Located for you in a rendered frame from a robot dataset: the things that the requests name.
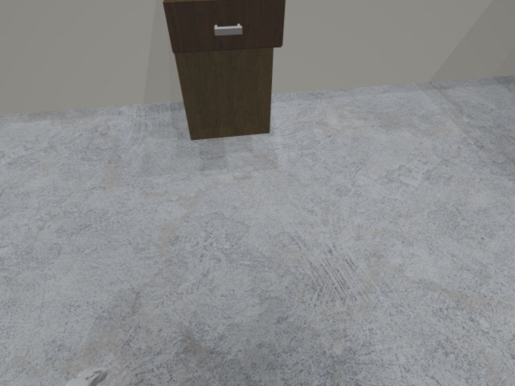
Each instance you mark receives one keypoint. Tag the drawer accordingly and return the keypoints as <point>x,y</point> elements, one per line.
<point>191,24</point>

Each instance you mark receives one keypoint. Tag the handle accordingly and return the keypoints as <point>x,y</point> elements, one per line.
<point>233,30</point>

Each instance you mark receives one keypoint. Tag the left robot hand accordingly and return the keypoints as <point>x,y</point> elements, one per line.
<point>89,377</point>

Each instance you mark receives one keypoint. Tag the cabinet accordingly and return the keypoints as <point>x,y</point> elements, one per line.
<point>226,93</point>

